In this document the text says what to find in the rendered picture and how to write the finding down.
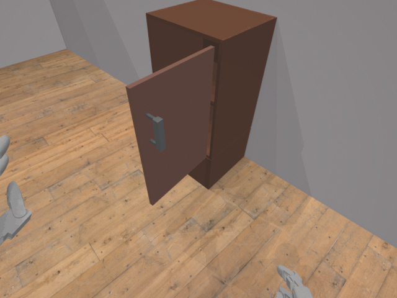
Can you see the robot right hand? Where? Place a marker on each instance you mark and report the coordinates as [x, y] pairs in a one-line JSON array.
[[294, 283]]

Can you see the robot left hand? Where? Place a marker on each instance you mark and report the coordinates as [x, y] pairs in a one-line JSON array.
[[12, 221]]

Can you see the cupboard door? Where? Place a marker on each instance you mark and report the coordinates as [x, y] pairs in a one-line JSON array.
[[180, 94]]

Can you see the handle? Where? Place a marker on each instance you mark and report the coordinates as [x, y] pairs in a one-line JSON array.
[[158, 126]]

